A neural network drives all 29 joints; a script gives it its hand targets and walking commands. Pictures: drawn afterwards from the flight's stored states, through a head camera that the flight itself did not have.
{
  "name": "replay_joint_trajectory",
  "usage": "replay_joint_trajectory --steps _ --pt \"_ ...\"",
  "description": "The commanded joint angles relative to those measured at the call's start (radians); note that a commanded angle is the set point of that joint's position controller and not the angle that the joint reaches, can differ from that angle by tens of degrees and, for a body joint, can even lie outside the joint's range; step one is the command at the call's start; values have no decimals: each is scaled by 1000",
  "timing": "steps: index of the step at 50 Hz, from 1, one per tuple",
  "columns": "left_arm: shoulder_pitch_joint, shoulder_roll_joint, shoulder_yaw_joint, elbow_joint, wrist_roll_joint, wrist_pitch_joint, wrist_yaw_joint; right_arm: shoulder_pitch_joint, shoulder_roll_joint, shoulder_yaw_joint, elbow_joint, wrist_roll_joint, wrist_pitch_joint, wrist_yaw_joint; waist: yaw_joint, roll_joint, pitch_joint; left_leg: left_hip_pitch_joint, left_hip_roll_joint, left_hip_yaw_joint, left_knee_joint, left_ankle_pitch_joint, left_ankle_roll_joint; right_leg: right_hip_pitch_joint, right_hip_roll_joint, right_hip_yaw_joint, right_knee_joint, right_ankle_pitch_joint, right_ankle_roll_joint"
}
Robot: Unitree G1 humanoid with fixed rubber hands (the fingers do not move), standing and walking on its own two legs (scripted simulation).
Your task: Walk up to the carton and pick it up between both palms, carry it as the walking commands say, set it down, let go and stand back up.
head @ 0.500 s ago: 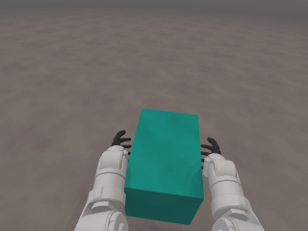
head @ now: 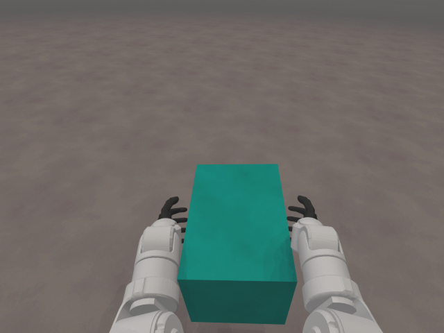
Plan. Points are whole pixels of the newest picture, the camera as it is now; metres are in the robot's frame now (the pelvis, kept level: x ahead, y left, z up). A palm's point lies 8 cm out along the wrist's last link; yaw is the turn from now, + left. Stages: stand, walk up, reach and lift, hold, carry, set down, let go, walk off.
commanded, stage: reach and lift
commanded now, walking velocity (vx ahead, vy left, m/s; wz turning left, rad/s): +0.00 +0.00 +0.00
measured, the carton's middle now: (237, 237) +0.36 -0.01 -0.02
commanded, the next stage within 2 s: hold in 0.44 s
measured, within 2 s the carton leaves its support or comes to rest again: neither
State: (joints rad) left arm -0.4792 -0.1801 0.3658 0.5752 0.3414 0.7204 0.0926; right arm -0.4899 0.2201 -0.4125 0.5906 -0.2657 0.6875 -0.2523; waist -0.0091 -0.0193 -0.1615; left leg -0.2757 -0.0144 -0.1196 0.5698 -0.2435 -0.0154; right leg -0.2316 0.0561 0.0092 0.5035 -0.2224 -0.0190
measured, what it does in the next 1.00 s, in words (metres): stands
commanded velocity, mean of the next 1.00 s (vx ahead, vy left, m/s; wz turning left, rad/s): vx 0.00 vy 0.00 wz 0.00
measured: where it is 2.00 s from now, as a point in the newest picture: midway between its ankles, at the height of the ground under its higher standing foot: outside the picture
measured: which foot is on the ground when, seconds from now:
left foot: down 0.00-1.00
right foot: down 0.00-1.00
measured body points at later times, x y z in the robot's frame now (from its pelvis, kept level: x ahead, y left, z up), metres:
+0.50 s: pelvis +0.00 +0.00 +0.00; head -0.08 +0.01 +0.44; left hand +0.31 +0.14 +0.05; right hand +0.32 -0.14 +0.07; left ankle +0.04 +0.13 -0.73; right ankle +0.03 -0.11 -0.73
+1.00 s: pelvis +0.01 +0.00 +0.00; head -0.08 +0.01 +0.45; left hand +0.31 +0.15 +0.05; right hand +0.33 -0.14 +0.07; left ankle +0.04 +0.13 -0.73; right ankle +0.03 -0.11 -0.73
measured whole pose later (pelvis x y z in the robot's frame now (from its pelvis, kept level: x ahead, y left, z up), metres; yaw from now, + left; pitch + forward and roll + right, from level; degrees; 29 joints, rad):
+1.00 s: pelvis +0.01 +0.00 +0.00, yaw +0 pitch -3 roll -1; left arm -0.39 -0.19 0.36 0.46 0.34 0.76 0.07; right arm -0.48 0.22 -0.39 0.56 -0.29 0.69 -0.17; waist -0.01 -0.02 -0.16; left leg -0.23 -0.01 -0.12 0.52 -0.23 -0.02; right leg -0.19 0.06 0.01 0.46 -0.21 -0.02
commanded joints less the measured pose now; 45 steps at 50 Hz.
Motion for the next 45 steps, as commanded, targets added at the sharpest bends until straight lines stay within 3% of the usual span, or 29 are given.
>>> replay_joint_trajectory --steps 1,2,3,5,6,8,9,12,13,14,15,16,18,19,20,23,25,27,29,30,31,33,34,37,38,39,41,44,45 --pt "-622 -1023 -398 18 -242 -34 -351 -663 951 421 45 184 -7 515 43 59 -125 193 -48 51 -179 17 6 91 14 66 -122 -42 3" --pt "-606 -1003 -380 31 -237 -31 -353 -656 956 419 60 184 1 516 50 11 -75 209 -49 55 -184 4 10 52 16 60 -133 -89 11" --pt "-598 -1018 -409 -9 -252 -36 -355 -649 971 446 18 201 -8 513 47 45 -135 223 -50 56 -167 62 9 85 13 74 -125 -22 7" --pt "-561 -1004 -381 36 -224 -27 -355 -653 962 437 32 197 -5 517 68 86 -90 190 -53 62 -177 36 7 84 1 81 -132 -44 6" --pt "-553 -1007 -376 46 -222 -23 -356 -651 937 416 41 186 -4 516 45 44 -93 207 -48 49 -181 62 8 84 6 75 -129 -19 6" --pt "-547 -1008 -396 7 -233 -26 -362 -630 949 437 5 188 -5 514 42 50 -138 236 -51 53 -179 95 8 100 9 76 -129 16 10" --pt "-525 -1006 -405 2 -243 -27 -362 -582 948 456 8 189 1 514 42 11 -125 243 -47 47 -174 118 11 94 16 68 -128 33 11" --pt "-543 -1023 -421 -11 -248 -21 -359 -576 962 452 19 203 6 517 46 77 -139 241 -48 47 -170 137 0 99 16 70 -125 47 3" --pt "-551 -1024 -450 -55 -254 -27 -359 -566 963 460 -6 202 4 520 35 75 -174 265 -50 46 -171 156 0 103 15 68 -122 72 6" --pt "-512 -1025 -442 -42 -253 -23 -363 -568 966 474 -28 206 3 519 37 21 -176 259 -52 47 -170 180 7 116 20 67 -123 92 13" --pt "-496 -1026 -442 -41 -253 -17 -365 -539 972 471 -16 192 11 516 32 20 -184 261 -52 49 -175 169 8 135 18 70 -129 94 13" --pt "-531 -1018 -451 -51 -256 -15 -367 -538 966 445 8 189 13 520 32 72 -160 230 -55 48 -186 150 1 133 16 72 -132 79 5" --pt "-550 -1018 -464 -47 -261 -23 -368 -535 977 455 14 185 6 521 39 57 -157 250 -57 53 -185 137 0 102 14 73 -143 48 9" --pt "-508 -1009 -471 -102 -262 -22 -366 -503 980 466 -18 192 14 520 24 24 -177 260 -52 41 -174 186 7 138 20 68 -133 109 12" --pt "-526 -1011 -479 -87 -267 -20 -369 -491 980 467 5 190 14 518 20 60 -167 264 -54 42 -179 192 2 120 10 78 -138 111 11" --pt "-514 -992 -482 -83 -263 -14 -371 -474 973 448 18 179 20 518 26 23 -121 241 -53 44 -193 143 6 118 14 70 -148 67 14" --pt "-568 -997 -505 -113 -265 -16 -369 -469 974 432 41 164 17 524 14 77 -144 263 -59 52 -194 135 -6 114 12 76 -156 60 3" --pt "-529 -1024 -515 -134 -277 -15 -373 -442 980 459 -5 174 18 520 -3 14 -172 292 -57 37 -190 186 5 128 19 71 -148 108 11" --pt "-504 -1009 -506 -145 -272 -7 -376 -440 986 464 -17 188 24 519 11 40 -159 275 -59 45 -186 199 3 137 17 66 -140 131 13" --pt "-504 -1003 -505 -100 -264 -1 -374 -434 974 449 20 173 27 519 13 79 -152 258 -58 48 -197 157 -3 140 13 74 -149 91 5" --pt "-536 -1002 -504 -126 -270 -7 -377 -443 975 437 14 173 26 521 -3 33 -121 257 -57 39 -202 133 1 110 17 66 -151 58 8" --pt "-544 -993 -483 -88 -249 -2 -377 -445 980 407 62 152 28 524 8 61 -94 242 -63 55 -211 99 -2 102 9 65 -168 22 5" --pt "-537 -982 -467 -94 -247 -4 -381 -463 981 412 52 157 27 526 19 32 -87 240 -61 56 -207 75 6 87 8 73 -170 -17 10" --pt "-534 -985 -443 -41 -229 -4 -384 -476 964 379 83 136 26 530 9 33 -37 221 -58 55 -226 20 9 76 10 67 -180 -75 8" --pt "-534 -983 -463 -84 -238 -5 -384 -469 982 408 44 152 18 527 14 22 -90 217 -57 50 -211 81 13 120 7 79 -173 -3 10" --pt "-521 -976 -444 -54 -232 -2 -384 -473 969 404 41 147 22 527 25 56 -64 213 -60 58 -223 53 7 105 6 74 -176 -29 4" --pt "-524 -968 -429 -42 -228 -3 -385 -468 965 393 71 147 24 527 25 39 -41 211 -59 58 -221 45 10 95 6 78 -180 -48 10" --pt "-488 -993 -482 -117 -255 -2 -386 -394 969 426 21 154 28 519 -3 20 -114 269 -60 44 -206 177 10 134 13 76 -162 94 12" --pt "-469 -986 -486 -152 -255 -2 -386 -385 988 456 -13 175 26 518 10 35 -141 272 -61 45 -193 212 11 160 9 90 -156 141 12"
